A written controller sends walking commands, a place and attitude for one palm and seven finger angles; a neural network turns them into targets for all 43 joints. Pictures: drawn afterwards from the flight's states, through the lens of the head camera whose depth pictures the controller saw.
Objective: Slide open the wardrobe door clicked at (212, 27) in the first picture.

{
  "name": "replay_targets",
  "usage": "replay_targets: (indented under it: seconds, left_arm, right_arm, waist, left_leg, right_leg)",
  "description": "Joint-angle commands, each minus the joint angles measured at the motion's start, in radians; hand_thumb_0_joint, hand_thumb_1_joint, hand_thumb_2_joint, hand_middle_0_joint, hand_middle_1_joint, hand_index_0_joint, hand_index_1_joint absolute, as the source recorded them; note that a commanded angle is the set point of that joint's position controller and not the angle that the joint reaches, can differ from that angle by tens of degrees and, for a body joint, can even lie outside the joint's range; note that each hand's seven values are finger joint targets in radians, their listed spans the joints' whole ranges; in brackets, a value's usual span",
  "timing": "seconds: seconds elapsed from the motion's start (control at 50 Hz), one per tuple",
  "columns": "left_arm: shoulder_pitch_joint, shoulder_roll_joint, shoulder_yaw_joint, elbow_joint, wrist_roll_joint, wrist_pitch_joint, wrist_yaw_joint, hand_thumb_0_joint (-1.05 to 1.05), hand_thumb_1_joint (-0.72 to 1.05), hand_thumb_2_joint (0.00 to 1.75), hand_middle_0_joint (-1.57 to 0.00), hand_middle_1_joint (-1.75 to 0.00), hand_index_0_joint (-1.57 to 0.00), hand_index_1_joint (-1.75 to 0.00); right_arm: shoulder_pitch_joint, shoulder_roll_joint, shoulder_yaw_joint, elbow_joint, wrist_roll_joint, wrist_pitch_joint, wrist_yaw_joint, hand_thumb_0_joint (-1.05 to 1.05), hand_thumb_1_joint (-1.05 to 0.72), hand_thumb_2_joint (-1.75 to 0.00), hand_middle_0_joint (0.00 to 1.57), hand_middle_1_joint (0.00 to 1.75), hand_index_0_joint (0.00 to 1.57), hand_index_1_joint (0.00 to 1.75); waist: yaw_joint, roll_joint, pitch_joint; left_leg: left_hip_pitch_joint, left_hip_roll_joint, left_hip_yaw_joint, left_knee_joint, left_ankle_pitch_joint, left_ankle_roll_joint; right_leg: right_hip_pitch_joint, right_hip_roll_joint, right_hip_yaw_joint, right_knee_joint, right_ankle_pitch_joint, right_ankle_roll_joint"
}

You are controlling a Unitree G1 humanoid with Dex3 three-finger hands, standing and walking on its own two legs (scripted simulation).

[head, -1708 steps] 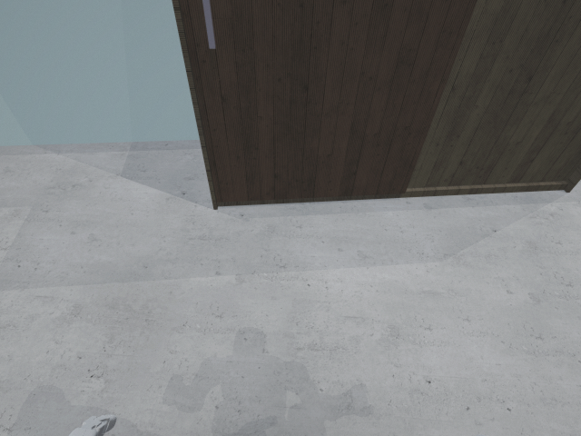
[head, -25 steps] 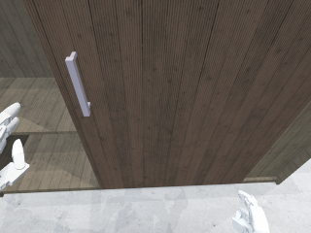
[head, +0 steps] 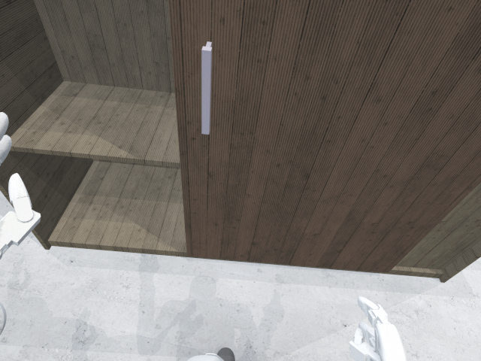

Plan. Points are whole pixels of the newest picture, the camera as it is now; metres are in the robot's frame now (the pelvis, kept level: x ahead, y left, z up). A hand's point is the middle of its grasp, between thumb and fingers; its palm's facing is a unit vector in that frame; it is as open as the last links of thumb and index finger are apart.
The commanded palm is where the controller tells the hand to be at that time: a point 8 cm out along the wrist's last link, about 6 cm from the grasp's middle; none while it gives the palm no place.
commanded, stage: stop stepping back and stand still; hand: left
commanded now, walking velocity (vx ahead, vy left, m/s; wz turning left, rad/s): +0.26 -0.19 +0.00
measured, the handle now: (207, 90) +0.64 +0.14 +0.12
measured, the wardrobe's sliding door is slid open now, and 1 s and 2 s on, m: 0.61 0.61 0.61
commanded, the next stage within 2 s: let the arm hang, fingers relaxed in 1.72 s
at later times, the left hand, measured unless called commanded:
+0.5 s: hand out of the picture +0.08 +0.34 +0.20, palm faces +0.31 -0.89 -0.33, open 7.4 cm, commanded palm +0.02 +0.39 +0.19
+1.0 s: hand out of the picture +0.07 +0.38 +0.18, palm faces +0.38 -0.85 -0.36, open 7.4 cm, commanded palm -0.01 +0.44 +0.19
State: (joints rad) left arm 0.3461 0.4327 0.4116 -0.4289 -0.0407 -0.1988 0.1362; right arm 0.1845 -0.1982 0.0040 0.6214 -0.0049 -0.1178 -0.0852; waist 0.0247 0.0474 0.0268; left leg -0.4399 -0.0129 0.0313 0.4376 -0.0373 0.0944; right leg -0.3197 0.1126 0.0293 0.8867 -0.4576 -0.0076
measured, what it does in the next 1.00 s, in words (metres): walks backwards: right foot, then left foot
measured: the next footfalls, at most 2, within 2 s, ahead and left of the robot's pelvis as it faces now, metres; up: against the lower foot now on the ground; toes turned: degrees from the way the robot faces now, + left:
right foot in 0.12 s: -0.04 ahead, -0.10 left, +0.00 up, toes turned -4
left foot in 0.28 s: +0.01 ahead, +0.18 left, +0.00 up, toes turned -2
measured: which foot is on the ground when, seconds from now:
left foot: down 0.00-0.10, up 0.12-0.26, down 0.28-0.62, up 0.64-0.90, down 0.92-1.00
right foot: up 0.00-0.10, down 0.12-0.26, up 0.28-0.64, down 0.66-0.92, up 0.94-1.00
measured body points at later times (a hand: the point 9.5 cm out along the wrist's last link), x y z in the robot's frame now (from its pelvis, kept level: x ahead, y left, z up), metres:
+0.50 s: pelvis -0.14 +0.10 +0.03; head -0.15 +0.16 +0.47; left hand +0.06 +0.38 +0.22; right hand -0.04 -0.12 -0.05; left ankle -0.04 +0.18 -0.72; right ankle -0.12 +0.00 -0.64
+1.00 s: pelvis -0.17 +0.15 -0.01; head -0.16 +0.17 +0.44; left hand +0.04 +0.43 +0.20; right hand -0.02 -0.11 -0.07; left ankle -0.11 +0.30 -0.73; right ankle -0.21 +0.05 -0.71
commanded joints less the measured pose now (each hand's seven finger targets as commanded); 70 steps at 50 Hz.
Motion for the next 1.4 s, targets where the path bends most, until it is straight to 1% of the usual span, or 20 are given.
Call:
replay_targets:
  seconds: [0.0,0.06,0.08,0.12,0.14,0.22,0.24,0.26,0.34,0.54,0.6,0.66,0.7,0.86,0.9,0.94,1.08,1.14,1.24,1.38]
  left_arm:
    - [0.128,0.147,0.097,-0.307,-0.026,-0.053,-0.005,0.0,0.9,0.9,-0.2,-0.3,-0.2,-0.3]
    - [0.204,0.198,0.118,-0.427,-0.033,-0.05,0.009,0.0,0.9,0.9,-0.2,-0.3,-0.2,-0.3]
    - [0.221,0.222,0.121,-0.426,-0.026,-0.057,0.014,0.0,0.9,0.9,-0.2,-0.3,-0.2,-0.3]
    - [0.043,0.219,0.162,-0.465,-0.035,-0.031,0.014,0.0,0.9,0.9,-0.2,-0.3,-0.2,-0.3]
    - [-0.116,0.277,0.188,-0.486,-0.045,-0.038,0.018,0.0,0.9,0.9,-0.2,-0.3,-0.2,-0.3]
    - [-0.165,0.159,0.069,-0.202,-0.014,0.015,0.025,0.0,0.9,0.9,-0.2,-0.3,-0.2,-0.3]
    - [-0.206,0.154,0.064,-0.248,-0.007,-0.006,0.034,0.0,0.9,0.9,-0.2,-0.3,-0.2,-0.3]
    - [-0.29,0.177,0.056,-0.335,0.003,-0.044,0.04,0.0,0.9,0.9,-0.2,-0.3,-0.2,-0.3]
    - [-0.019,0.152,0.071,-0.364,-0.009,-0.034,-0.002,0.0,0.9,0.9,-0.2,-0.3,-0.2,-0.3]
    - [0.201,0.233,0.147,-0.304,-0.006,0.044,0.046,0.0,0.9,0.9,-0.2,-0.3,-0.2,-0.3]
    - [0.151,0.236,0.151,-0.231,-0.005,0.066,0.031,0.0,0.9,0.9,-0.2,-0.3,-0.2,-0.3]
    - [0.015,0.35,0.262,-0.226,-0.019,-0.007,0.044,0.0,0.9,0.9,-0.2,-0.3,-0.2,-0.3]
    - [0.051,0.126,0.051,-0.084,-0.013,-0.005,0.002,0.0,0.9,0.9,-0.2,-0.3,-0.2,-0.3]
    - [-0.177,0.178,0.04,-0.348,0.014,-0.048,0.056,0.0,0.9,0.9,-0.2,-0.3,-0.2,-0.3]
    - [-0.085,0.206,0.114,-0.464,-0.006,-0.07,0.065,0.0,0.9,0.9,-0.2,-0.3,-0.2,-0.3]
    - [-0.01,0.261,0.187,-0.458,-0.007,-0.101,0.056,0.0,0.9,0.9,-0.2,-0.3,-0.2,-0.3]
    - [0.266,0.193,0.209,-0.239,-0.028,-0.039,0.024,0.0,0.9,0.9,-0.2,-0.3,-0.2,-0.3]
    - [0.236,0.193,0.182,-0.142,-0.034,-0.016,0.033,0.0,0.9,0.9,-0.2,-0.3,-0.2,-0.3]
    - [0.138,0.157,0.132,-0.131,-0.002,-0.047,0.047,0.0,0.9,0.9,-0.2,-0.3,-0.2,-0.3]
    - [0.046,0.175,0.112,-0.372,0.001,-0.074,0.067,0.0,0.9,0.9,-0.2,-0.3,-0.2,-0.3]
  right_arm:
    - [-0.079,-0.139,-0.074,-0.187,0.012,-0.056,0.032,0.0,-0.9,-0.9,0.2,0.3,0.2,0.3]
    - [-0.063,-0.113,-0.074,-0.196,0.025,-0.06,0.05,0.0,-0.9,-0.9,0.2,0.3,0.2,0.3]
    - [-0.045,-0.129,-0.08,-0.163,0.044,-0.051,0.051,0.0,-0.9,-0.9,0.2,0.3,0.2,0.3]
    - [-0.02,-0.119,-0.075,-0.122,0.024,-0.029,0.059,0.0,-0.9,-0.9,0.2,0.3,0.2,0.3]
    - [-0.041,-0.091,-0.041,-0.147,-0.004,-0.024,0.07,0.0,-0.9,-0.9,0.2,0.3,0.2,0.3]
    - [-0.073,-0.157,-0.062,-0.113,0.024,-0.029,-0.01,0.0,-0.9,-0.9,0.2,0.3,0.2,0.3]
    - [-0.055,-0.2,-0.054,-0.123,0.013,-0.042,-0.013,0.0,-0.9,-0.9,0.2,0.3,0.2,0.3]
    - [-0.055,-0.169,-0.036,-0.147,0.009,-0.067,-0.003,0.0,-0.9,-0.9,0.2,0.3,0.2,0.3]
    - [-0.075,-0.144,-0.061,-0.158,0.009,-0.076,0.051,0.0,-0.9,-0.9,0.2,0.3,0.2,0.3]
    - [-0.035,-0.079,-0.047,-0.137,-0.027,-0.008,-0.003,0.0,-0.9,-0.9,0.2,0.3,0.2,0.3]
    - [-0.027,-0.099,-0.07,-0.109,0.015,0.004,-0.003,0.0,-0.9,-0.9,0.2,0.3,0.2,0.3]
    - [-0.067,-0.112,-0.039,-0.129,-0.001,-0.013,0.032,0.0,-0.9,-0.9,0.2,0.3,0.2,0.3]
    - [-0.064,-0.157,-0.086,-0.106,0.009,-0.01,0.031,0.0,-0.9,-0.9,0.2,0.3,0.2,0.3]
    - [-0.057,-0.125,-0.049,-0.115,-0.012,-0.072,-0.027,0.0,-0.9,-0.9,0.2,0.3,0.2,0.3]
    - [-0.038,-0.175,-0.069,-0.155,-0.003,-0.079,-0.019,0.0,-0.9,-0.9,0.2,0.3,0.2,0.3]
    - [-0.03,-0.141,-0.066,-0.162,-0.008,-0.08,0.001,0.0,-0.9,-0.9,0.2,0.3,0.2,0.3]
    - [-0.018,-0.134,-0.067,-0.175,0.008,-0.056,0.045,0.0,-0.9,-0.9,0.2,0.3,0.2,0.3]
    - [-0.034,-0.11,-0.058,-0.162,0.018,-0.057,0.046,0.0,-0.9,-0.9,0.2,0.3,0.2,0.3]
    - [-0.065,-0.099,-0.03,-0.106,-0.003,-0.055,0.026,0.0,-0.9,-0.9,0.2,0.3,0.2,0.3]
    - [-0.068,-0.145,-0.061,-0.136,-0.001,-0.078,0.008,0.0,-0.9,-0.9,0.2,0.3,0.2,0.3]
  waist:
    - [0.036,0.138,-0.245]
    - [0.068,0.088,-0.265]
    - [0.04,-0.418,-0.155]
    - [-0.053,-0.238,-0.057]
    - [-0.093,-0.159,-0.108]
    - [-0.081,0.151,0.062]
    - [-0.07,0.535,0.076]
    - [-0.069,0.605,0.132]
    - [-0.024,0.129,-0.038]
    - [-0.016,0.218,-0.178]
    - [-0.024,-0.311,-0.139]
    - [-0.057,-0.219,0.03]
    - [-0.05,-0.234,0.139]
    - [-0.032,0.005,-0.008]
    - [-0.026,0.417,-0.097]
    - [-0.021,0.244,-0.056]
    - [-0.021,0.083,-0.123]
    - [-0.01,-0.328,-0.093]
    - [-0.031,-0.212,-0.123]
    - [-0.009,0.059,-0.153]
  left_leg:
    - [0.134,0.177,-0.142,-0.413,-0.569,-0.219]
    - [0.218,-0.062,0.172,0.125,-0.347,-0.384]
    - [0.277,-0.015,-0.07,0.838,-0.427,-0.249]
    - [-0.083,0.028,-0.248,1.113,-0.469,-0.119]
    - [0.041,0.142,-0.214,0.96,-0.441,-0.113]
    - [0.315,0.062,-0.074,0.105,-0.527,-0.074]
    - [0.291,0.227,-0.408,-0.174,-0.788,-0.057]
    - [0.112,0.372,-0.739,-0.355,-1.005,-0.047]
    - [0.062,0.299,-0.499,-0.348,-0.86,-0.118]
    - [0.05,0.196,-0.015,-0.262,-0.497,-0.168]
    - [-0.05,0.024,0.134,0.597,-0.434,-0.13]
    - [-0.345,0.129,-0.138,1.057,-0.401,-0.113]
    - [-0.375,0.117,-0.107,0.886,-0.26,-0.12]
    - [0.305,0.053,0.123,0.103,-0.265,-0.083]
    - [0.485,0.298,-0.309,-0.093,-0.236,0.009]
    - [0.389,0.397,-0.457,-0.204,-0.101,0.069]
    - [-0.008,0.217,0.014,0.038,-0.411,-0.051]
    - [-0.149,0.047,0.003,0.552,-0.487,-0.109]
    - [-0.061,0.064,0.031,0.398,-0.384,-0.109]
    - [0.351,0.142,-0.099,-0.017,0.125,-0.035]
  right_leg:
    - [0.136,0.059,-0.135,-0.016,-0.068,-0.027]
    - [0.158,-0.081,-0.134,-0.577,-0.149,-0.143]
    - [-0.277,-0.407,0.309,-0.677,-0.14,-0.269]
    - [-0.297,-0.504,0.343,-0.677,-0.021,-0.316]
    - [-0.288,-0.499,0.252,-0.552,0.072,-0.165]
    - [-0.392,-0.204,0.034,-0.242,-0.293,-0.089]
    - [-0.461,-0.067,-0.085,0.087,-0.243,-0.041]
    - [-0.462,-0.027,-0.035,0.315,-0.179,-0.028]
    - [-0.267,-0.048,-0.029,0.381,0.061,-0.007]
    - [0.33,0.032,-0.278,-0.304,-0.062,-0.053]
    - [0.204,-0.292,0.059,-0.584,0.097,-0.21]
    - [-0.043,-0.547,0.456,-0.74,-0.088,-0.313]
    - [-0.034,-0.404,0.373,-0.766,-0.271,-0.216]
    - [-0.078,-0.263,-0.013,-0.435,-0.085,-0.136]
    - [-0.242,-0.102,-0.126,-0.027,-0.069,-0.026]
    - [-0.259,-0.082,-0.049,0.135,-0.093,-0.002]
    - [0.269,-0.101,-0.121,-0.388,0.126,0.002]
    - [0.197,-0.435,0.427,-0.639,0.231,-0.175]
    - [0.276,-0.348,0.118,-0.461,0.778,-0.136]
    - [0.121,-0.221,0.019,-0.35,0.463,-0.007]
